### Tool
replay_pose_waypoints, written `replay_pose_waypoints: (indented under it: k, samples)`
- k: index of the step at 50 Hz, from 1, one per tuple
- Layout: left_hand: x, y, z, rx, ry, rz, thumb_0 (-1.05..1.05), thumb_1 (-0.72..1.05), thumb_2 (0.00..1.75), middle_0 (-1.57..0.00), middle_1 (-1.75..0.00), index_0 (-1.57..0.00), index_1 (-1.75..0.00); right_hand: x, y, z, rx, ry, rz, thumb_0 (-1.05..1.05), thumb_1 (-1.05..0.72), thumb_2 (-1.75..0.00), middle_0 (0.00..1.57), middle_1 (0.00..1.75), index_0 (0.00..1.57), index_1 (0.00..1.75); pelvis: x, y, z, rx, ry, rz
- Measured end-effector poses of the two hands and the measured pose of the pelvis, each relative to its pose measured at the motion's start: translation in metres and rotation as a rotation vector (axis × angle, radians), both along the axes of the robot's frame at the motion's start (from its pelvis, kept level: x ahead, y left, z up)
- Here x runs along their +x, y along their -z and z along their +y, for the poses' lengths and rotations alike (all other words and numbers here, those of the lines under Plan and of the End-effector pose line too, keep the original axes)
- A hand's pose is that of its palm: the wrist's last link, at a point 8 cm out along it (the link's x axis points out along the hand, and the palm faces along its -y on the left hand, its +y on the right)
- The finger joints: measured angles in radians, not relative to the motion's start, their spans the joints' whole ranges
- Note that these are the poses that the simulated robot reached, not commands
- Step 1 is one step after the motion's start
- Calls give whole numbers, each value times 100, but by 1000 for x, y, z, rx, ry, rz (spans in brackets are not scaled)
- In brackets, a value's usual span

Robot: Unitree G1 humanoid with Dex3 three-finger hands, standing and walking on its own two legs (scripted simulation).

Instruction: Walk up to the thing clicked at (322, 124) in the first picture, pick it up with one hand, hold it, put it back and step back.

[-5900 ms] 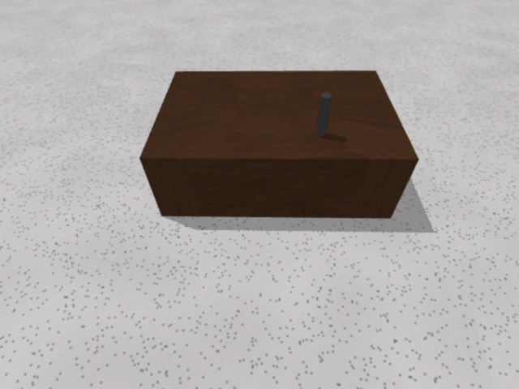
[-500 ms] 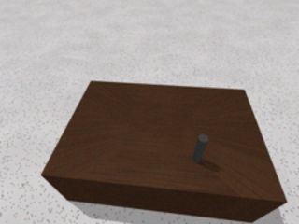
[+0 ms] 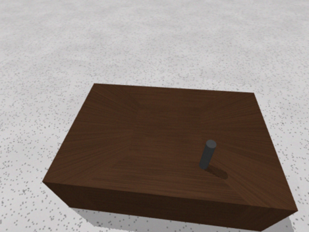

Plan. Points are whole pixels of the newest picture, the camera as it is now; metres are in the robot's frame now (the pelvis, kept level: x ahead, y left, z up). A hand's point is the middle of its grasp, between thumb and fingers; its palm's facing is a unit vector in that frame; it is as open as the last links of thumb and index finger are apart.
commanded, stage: stand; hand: right
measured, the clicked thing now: (206, 155) +0.52 -0.20 -0.30
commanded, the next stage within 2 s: go down in 0.68 s
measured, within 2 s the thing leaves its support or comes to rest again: neither
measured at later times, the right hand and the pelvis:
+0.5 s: hand out of the picture +0.07 -0.25 -0.16, palm faces -0.04 +0.94 -0.34, open 7.4 cm; pelvis +0.00 +0.00 +0.00, yaw +0 degrees
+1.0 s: hand out of the picture +0.14 -0.25 -0.16, palm faces +0.04 +0.95 -0.32, open 10.5 cm; pelvis -0.02 +0.00 -0.01, yaw -2 degrees
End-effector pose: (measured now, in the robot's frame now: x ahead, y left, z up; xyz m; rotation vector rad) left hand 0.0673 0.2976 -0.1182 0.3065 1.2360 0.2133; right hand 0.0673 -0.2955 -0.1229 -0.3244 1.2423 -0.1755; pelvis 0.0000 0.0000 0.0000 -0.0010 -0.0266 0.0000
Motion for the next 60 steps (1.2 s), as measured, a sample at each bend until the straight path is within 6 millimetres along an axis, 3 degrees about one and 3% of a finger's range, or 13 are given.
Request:
replay_pose_waypoints:
  k: [40, 42, 51, 60]
  samples:
    - [-4, 1, 0, 1, 1, 8, 1, 90, 90, -20, -30, -20, -30, -7, 0, -1, -1, 10, 10, 1, -90, -89, 20, 30, 20, 30, -1, 0, 0, 0, 3, -5]
    - [0, 0, -2, 1, -1, -40, 1, 91, 90, -21, -30, -20, -30, 1, -1, 1, 4, 38, -43, 1, -88, -87, 18, 27, 18, 28, -4, 2, 0, 1, 14, 11]
    - [12, 6, -30, -42, 14, -157, 1, 93, 90, -21, -31, -21, -30, 61, -2, -2, 10, 34, -151, 1, -50, -49, 9, 11, 9, 11, -16, 12, 5, 9, 32, 95]
    - [31, 3, -45, -75, 19, -259, 1, 91, 88, -21, -30, -21, -30, 58, -8, -10, 9, 32, -85, 0, 0, -17, 7, 5, 7, 5, -9, 16, 3, 15, 32, 114]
